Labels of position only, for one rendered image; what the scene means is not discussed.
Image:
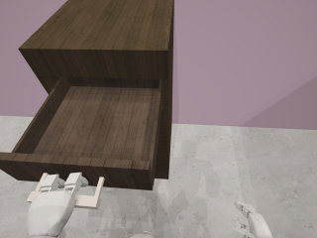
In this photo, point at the right robot hand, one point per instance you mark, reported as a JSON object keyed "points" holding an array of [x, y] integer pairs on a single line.
{"points": [[255, 228]]}

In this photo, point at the cabinet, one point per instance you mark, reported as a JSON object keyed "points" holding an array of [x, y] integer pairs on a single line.
{"points": [[109, 39]]}

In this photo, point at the drawer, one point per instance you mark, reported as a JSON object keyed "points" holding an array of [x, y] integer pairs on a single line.
{"points": [[102, 127]]}

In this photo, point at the left robot hand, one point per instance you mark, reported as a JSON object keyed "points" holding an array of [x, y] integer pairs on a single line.
{"points": [[51, 208]]}

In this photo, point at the handle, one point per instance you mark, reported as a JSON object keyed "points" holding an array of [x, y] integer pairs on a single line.
{"points": [[82, 201]]}

